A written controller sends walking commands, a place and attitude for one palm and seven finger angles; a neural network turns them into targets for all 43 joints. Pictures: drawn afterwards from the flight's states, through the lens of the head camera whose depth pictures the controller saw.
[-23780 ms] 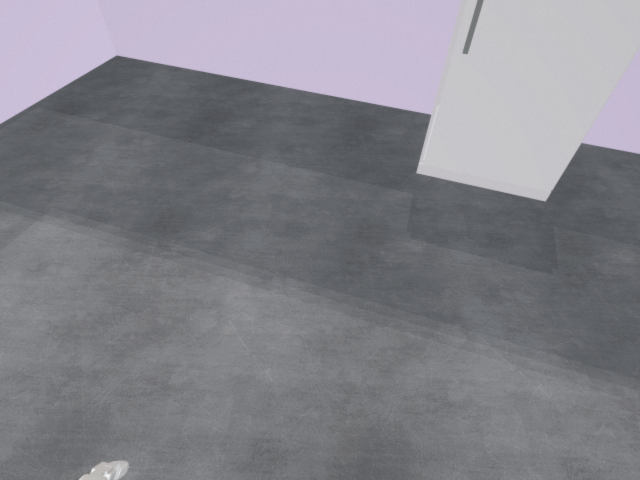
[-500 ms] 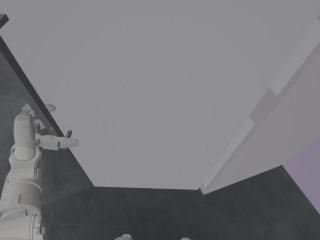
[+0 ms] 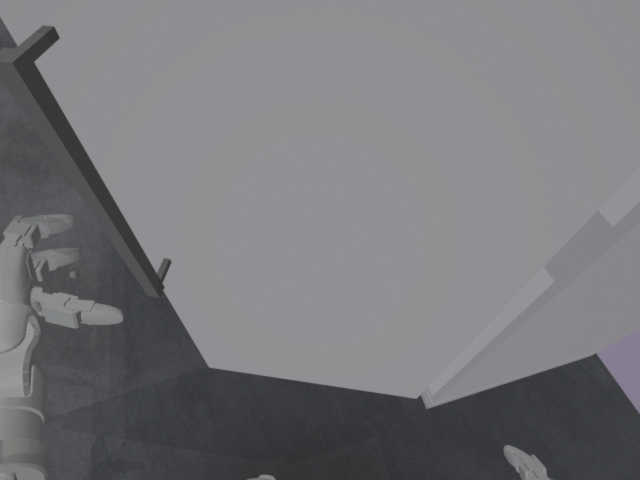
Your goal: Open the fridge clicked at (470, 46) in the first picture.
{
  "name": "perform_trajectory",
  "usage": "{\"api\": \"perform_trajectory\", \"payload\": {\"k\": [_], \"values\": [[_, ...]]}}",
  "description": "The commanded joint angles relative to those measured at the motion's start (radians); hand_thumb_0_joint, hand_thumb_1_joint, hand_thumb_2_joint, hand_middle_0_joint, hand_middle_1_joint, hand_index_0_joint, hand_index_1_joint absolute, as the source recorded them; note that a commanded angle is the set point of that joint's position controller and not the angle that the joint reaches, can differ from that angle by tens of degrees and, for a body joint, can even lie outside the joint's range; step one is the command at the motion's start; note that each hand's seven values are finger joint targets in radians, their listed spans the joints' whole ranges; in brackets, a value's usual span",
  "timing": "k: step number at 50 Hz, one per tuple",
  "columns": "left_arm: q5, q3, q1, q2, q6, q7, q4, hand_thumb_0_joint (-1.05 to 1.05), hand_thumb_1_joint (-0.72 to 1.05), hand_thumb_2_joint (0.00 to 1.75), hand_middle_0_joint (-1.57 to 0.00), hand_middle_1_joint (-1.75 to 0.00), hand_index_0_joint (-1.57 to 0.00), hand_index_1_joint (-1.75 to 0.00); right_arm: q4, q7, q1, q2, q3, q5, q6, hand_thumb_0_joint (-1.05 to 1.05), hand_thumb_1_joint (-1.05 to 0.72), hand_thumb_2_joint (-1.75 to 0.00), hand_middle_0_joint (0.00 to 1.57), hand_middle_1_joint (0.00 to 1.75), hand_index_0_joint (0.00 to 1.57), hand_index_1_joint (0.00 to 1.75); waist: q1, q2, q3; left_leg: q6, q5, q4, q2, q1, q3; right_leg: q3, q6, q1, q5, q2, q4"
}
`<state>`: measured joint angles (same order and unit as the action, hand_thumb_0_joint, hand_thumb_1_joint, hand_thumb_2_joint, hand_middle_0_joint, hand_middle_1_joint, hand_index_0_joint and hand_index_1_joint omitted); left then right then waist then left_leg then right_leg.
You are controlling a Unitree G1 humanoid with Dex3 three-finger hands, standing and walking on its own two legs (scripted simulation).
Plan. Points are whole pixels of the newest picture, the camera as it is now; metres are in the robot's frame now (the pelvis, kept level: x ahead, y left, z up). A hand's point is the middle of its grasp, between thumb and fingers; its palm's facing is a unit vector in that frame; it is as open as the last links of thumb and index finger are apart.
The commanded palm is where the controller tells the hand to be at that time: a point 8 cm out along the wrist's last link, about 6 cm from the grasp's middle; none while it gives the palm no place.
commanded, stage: slip the hand off the handle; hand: left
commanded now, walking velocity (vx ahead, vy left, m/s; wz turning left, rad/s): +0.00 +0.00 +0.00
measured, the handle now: (115, 200) +0.40 +0.28 +0.11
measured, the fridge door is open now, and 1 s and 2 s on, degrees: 66 66 66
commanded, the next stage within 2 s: draw the hand back to the body in 0.98 s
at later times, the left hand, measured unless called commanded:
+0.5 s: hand (54, 287) +0.32 +0.35 +0.04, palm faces +0.36 -0.89 -0.27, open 14.6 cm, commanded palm +0.26 +0.39 +0.05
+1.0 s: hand (22, 370) +0.22 +0.34 +0.03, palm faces +0.39 -0.87 -0.28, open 14.6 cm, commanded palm +0.18 +0.38 +0.05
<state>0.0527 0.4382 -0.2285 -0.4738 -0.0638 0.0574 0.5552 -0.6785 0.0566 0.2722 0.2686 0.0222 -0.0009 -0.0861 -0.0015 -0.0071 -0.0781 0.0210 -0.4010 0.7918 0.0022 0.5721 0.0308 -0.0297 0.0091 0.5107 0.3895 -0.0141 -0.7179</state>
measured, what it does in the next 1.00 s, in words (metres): stands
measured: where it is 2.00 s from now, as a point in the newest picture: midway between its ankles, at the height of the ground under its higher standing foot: outside the picture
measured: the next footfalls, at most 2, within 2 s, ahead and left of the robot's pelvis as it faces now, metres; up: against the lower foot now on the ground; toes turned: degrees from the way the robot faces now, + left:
none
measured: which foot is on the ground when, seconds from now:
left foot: down 0.00-1.00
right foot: down 0.00-1.00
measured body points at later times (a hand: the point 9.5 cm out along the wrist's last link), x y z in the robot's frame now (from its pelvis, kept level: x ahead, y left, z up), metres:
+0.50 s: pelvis -0.02 +0.00 -0.01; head +0.04 +0.01 +0.44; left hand +0.29 +0.40 +0.06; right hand +0.05 -0.28 -0.11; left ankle -0.01 +0.10 -0.71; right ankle -0.02 -0.13 -0.71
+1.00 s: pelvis -0.02 -0.01 +0.00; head +0.02 +0.01 +0.44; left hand +0.19 +0.39 +0.05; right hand +0.17 -0.25 -0.08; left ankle -0.01 +0.10 -0.71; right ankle -0.02 -0.13 -0.71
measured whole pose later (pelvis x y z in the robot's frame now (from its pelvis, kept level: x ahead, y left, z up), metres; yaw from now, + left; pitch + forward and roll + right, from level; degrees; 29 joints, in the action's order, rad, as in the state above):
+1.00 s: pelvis -0.02 -0.01 +0.00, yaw +1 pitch +8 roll -2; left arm 0.15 0.47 0.09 -0.46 -0.08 0.15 0.36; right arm -0.63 0.10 0.20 0.25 -0.02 0.01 -0.17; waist -0.03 -0.02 -0.08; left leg 0.01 -0.39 0.83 0.01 0.58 0.06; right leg -0.05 0.00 0.51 0.40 -0.01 -0.77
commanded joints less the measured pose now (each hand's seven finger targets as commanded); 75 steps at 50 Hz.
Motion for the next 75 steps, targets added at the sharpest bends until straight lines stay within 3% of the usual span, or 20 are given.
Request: {"api": "perform_trajectory", "payload": {"k": [1, 6, 10, 14, 19, 23, 27, 32, 36, 42, 45, 51, 55, 56, 57, 60, 65, 66, 71, 75], "values": [[0.012, 0.098, -0.296, -0.318, -0.029, 0.016, -0.104, 0.0, -0.55, 0.2, -0.25, -1.15, -0.25, -1.15, 0.087, 0.034, 0.051, 0.17, 0.05, 0.013, -0.033, 0.0, -0.9, -0.9, 0.2, 0.3, 0.2, 0.3, 0.032, -0.057, -0.233, -0.001, 0.495, -0.064, -0.003, -0.18, 0.016, -0.01, -0.02, -0.057, -0.35, -0.024, 0.038], [-0.029, 0.126, -0.403, -0.422, -0.099, 0.021, -0.156, 0.0, -0.55, 0.2, -0.25, -1.15, -0.25, -1.15, 0.092, 0.043, 0.053, 0.167, 0.041, 0.0, -0.033, 0.0, -0.9, -0.9, 0.2, 0.3, 0.2, 0.3, 0.027, -0.169, -0.313, -0.002, 0.448, -0.056, -0.003, -0.217, 0.018, -0.001, -0.027, -0.039, -0.295, -0.029, 0.023], [-0.012, 0.172, -0.424, -0.477, -0.152, 0.047, -0.047, 0.0, -0.55, 0.2, -0.25, -1.15, -0.25, -1.15, 0.069, 0.049, 0.065, 0.173, 0.034, -0.002, -0.037, 0.0, -0.9, -0.9, 0.2, 0.3, 0.2, 0.3, 0.034, -0.149, -0.298, -0.002, 0.359, -0.049, -0.005, -0.176, 0.027, -0.002, -0.029, -0.014, -0.237, -0.033, 0.019], [-0.003, 0.165, -0.425, -0.498, -0.124, 0.097, 0.08, 0.0, -0.55, 0.2, -0.25, -1.15, -0.25, -1.15, 0.075, 0.053, 0.071, 0.181, 0.03, 0.013, -0.031, 0.0, -0.9, -0.9, 0.2, 0.3, 0.2, 0.3, 0.035, -0.139, -0.267, 0.009, 0.286, -0.059, 0.0, -0.113, 0.017, 0.003, -0.025, -0.017, -0.201, -0.026, 0.033], [0.015, 0.1, -0.267, -0.4, -0.095, 0.12, 0.001, 0.0, -0.55, 0.2, -0.25, -1.15, -0.25, -1.15, 0.124, 0.034, 0.078, 0.18, 0.043, 0.022, -0.035, 0.0, -0.9, -0.9, 0.2, 0.3, 0.2, 0.3, 0.011, -0.149, -0.299, 0.004, 0.346, -0.073, -0.006, -0.181, 0.036, -0.013, -0.03, -0.015, -0.205, -0.034, 0.038], [0.058, 0.214, -0.136, -0.441, -0.115, 0.092, -0.016, 0.0, -0.55, 0.2, -0.25, -1.15, -0.25, -1.15, 0.136, 0.027, 0.065, 0.182, 0.045, 0.021, -0.031, 0.0, -0.9, -0.9, 0.2, 0.3, 0.2, 0.3, -0.009, -0.012, -0.257, 0.014, 0.308, -0.068, 0.001, -0.084, 0.029, -0.008, -0.022, -0.06, -0.221, -0.035, 0.025], [0.054, 0.255, -0.039, -0.459, -0.137, 0.059, -0.14, 0.0, -0.55, 0.2, -0.25, -1.15, -0.25, -1.15, 0.16, 0.02, 0.036, 0.172, 0.046, 0.013, -0.036, 0.0, -0.9, -0.9, 0.2, 0.3, 0.2, 0.3, -0.033, -0.082, -0.271, 0.016, 0.316, -0.069, 0.004, -0.09, 0.015, 0.001, -0.023, -0.082, -0.222, -0.031, 0.01], [0.064, 0.218, -0.028, -0.415, -0.154, 0.06, -0.302, 0.0, -0.55, 0.2, -0.25, -1.15, -0.25, -1.15, 0.158, 0.033, 0.004, 0.16, 0.039, 0.011, -0.056, 0.0, -0.9, -0.9, 0.2, 0.3, 0.2, 0.3, -0.011, -0.186, -0.259, 0.012, 0.31, -0.072, -0.003, -0.144, 0.017, 0.0, -0.028, -0.053, -0.191, -0.036, 0.017], [0.093, 0.176, 0.022, -0.348, -0.15, 0.082, -0.327, 0.0, -0.55, 0.2, -0.25, -1.15, -0.25, -1.15, 0.144, 0.052, -0.015, 0.158, 0.034, 0.015, -0.079, 0.0, -0.9, -0.9, 0.2, 0.3, 0.2, 0.3, 0.008, -0.154, -0.217, 0.011, 0.29, -0.073, -0.006, -0.151, 0.03, -0.012, -0.028, -0.027, -0.169, -0.039, 0.026], [0.108, 0.11, 0.091, -0.27, -0.092, 0.1, -0.356, 0.0, -0.55, 0.2, -0.25, -1.15, -0.25, -1.15, 0.147, 0.066, -0.052, 0.154, 0.027, 0.026, -0.116, 0.0, -0.9, -0.9, 0.2, 0.3, 0.2, 0.3, 0.004, -0.131, -0.167, 0.002, 0.244, -0.102, -0.004, -0.157, 0.052, -0.025, -0.028, -0.013, -0.13, -0.026, 0.044], [0.111, 0.142, 0.162, -0.281, -0.074, 0.091, -0.356, 0.0, -0.55, 0.2, -0.25, -1.15, -0.25, -1.15, 0.154, 0.068, -0.06, 0.154, 0.026, 0.023, -0.126, 0.0, -0.9, -0.9, 0.2, 0.3, 0.2, 0.3, -0.015, -0.08, -0.159, -0.002, 0.233, -0.108, 0.0, -0.141, 0.056, -0.028, -0.029, -0.033, -0.128, -0.024, 0.045], [0.108, 0.176, 0.207, -0.298, -0.101, 0.068, -0.468, 0.0, -0.55, 0.2, -0.25, -1.15, -0.25, -1.15, 0.158, 0.068, -0.077, 0.143, 0.02, 0.008, -0.141, 0.0, -0.9, -0.9, 0.2, 0.3, 0.2, 0.3, -0.032, -0.111, -0.199, -0.006, 0.312, -0.083, 0.006, -0.163, 0.04, -0.023, -0.031, -0.067, -0.197, -0.024, 0.029], [0.11, 0.177, 0.12, -0.304, -0.101, 0.083, -0.401, 0.0, -0.55, 0.2, -0.25, -1.15, -0.25, -1.15, 0.132, 0.079, -0.089, 0.139, 0.012, 0.013, -0.141, 0.0, -0.9, -0.9, 0.2, 0.3, 0.2, 0.3, -0.007, -0.103, -0.138, -0.003, 0.234, -0.077, 0.008, -0.111, 0.032, -0.015, -0.027, -0.031, -0.15, -0.018, 0.038], [0.253, 0.126, 0.013, -0.183, -0.183, 0.175, -0.505, 0.0, -0.55, 0.2, -0.25, -1.15, -0.25, -1.15, 0.126, 0.09, -0.095, 0.138, 0.01, 0.019, -0.163, 0.0, -0.9, -0.9, 0.2, 0.3, 0.2, 0.3, 0.026, -0.112, -0.153, -0.011, 0.245, -0.052, 0.01, -0.138, 0.032, -0.005, -0.034, -0.032, -0.18, -0.021, 0.039], [0.267, 0.199, 0.031, -0.285, -0.218, 0.223, -0.467, 0.0, -0.55, 0.2, -0.25, -1.15, -0.25, -1.15, 0.101, 0.096, -0.091, 0.147, 0.014, 0.019, -0.176, 0.0, -0.9, -0.9, 0.2, 0.3, 0.2, 0.3, -0.009, -0.124, -0.206, -0.011, 0.259, -0.043, 0.008, -0.15, 0.029, 0.01, -0.039, -0.06, -0.197, -0.023, 0.031], [0.318, 0.185, 0.071, -0.285, -0.255, 0.324, -0.498, 0.0, -0.55, 0.2, -0.25, -1.15, -0.25, -1.15, 0.111, 0.105, -0.099, 0.145, 0.009, 0.026, -0.201, 0.0, -0.9, -0.9, 0.2, 0.3, 0.2, 0.3, -0.023, -0.171, -0.264, -0.008, 0.316, -0.044, 0.01, -0.192, 0.024, 0.02, -0.04, -0.112, -0.259, -0.019, 0.028], [0.395, 0.227, 0.186, -0.335, -0.209, 0.527, -0.371, 0.0, -0.55, 0.2, -0.25, -1.15, -0.25, -1.15, 0.134, 0.105, -0.112, 0.161, 0.01, 0.046, -0.213, 0.0, -0.9, -0.9, 0.2, 0.3, 0.2, 0.3, -0.026, -0.08, -0.199, -0.001, 0.326, -0.046, 0.01, -0.121, 0.03, 0.038, -0.036, -0.149, -0.318, -0.007, 0.033], [0.408, 0.279, 0.249, -0.374, -0.179, 0.548, -0.349, 0.0, -0.55, 0.2, -0.25, -1.15, -0.25, -1.15, 0.151, 0.1, -0.108, 0.161, 0.013, 0.045, -0.218, 0.0, -0.9, -0.9, 0.2, 0.3, 0.2, 0.3, -0.059, -0.097, -0.219, 0.003, 0.35, -0.042, 0.015, -0.117, 0.026, 0.047, -0.038, -0.183, -0.352, 0.001, 0.03], [0.466, 0.28, 0.367, -0.291, -0.093, 0.494, -0.48, 0.0, -0.55, 0.2, -0.25, -1.15, -0.25, -1.15, 0.218, 0.074, -0.107, 0.142, 0.007, 0.054, -0.242, 0.0, -0.9, -0.9, 0.2, 0.3, 0.2, 0.3, -0.09, -0.076, -0.197, -0.006, 0.376, -0.081, 0.013, -0.151, 0.03, 0.005, -0.026, -0.192, -0.365, -0.007, 0.038], [0.446, 0.213, 0.355, -0.208, -0.083, 0.404, -0.576, 0.0, -0.55, 0.2, -0.25, -1.15, -0.25, -1.15, 0.225, 0.066, -0.092, 0.148, 0.011, 0.059, -0.249, 0.0, -0.9, -0.9, 0.2, 0.3, 0.2, 0.3, -0.048, -0.053, -0.11, -0.013, 0.268, -0.112, 0.005, -0.149, 0.033, -0.006, -0.022, -0.117, -0.224, -0.021, 0.07]]}}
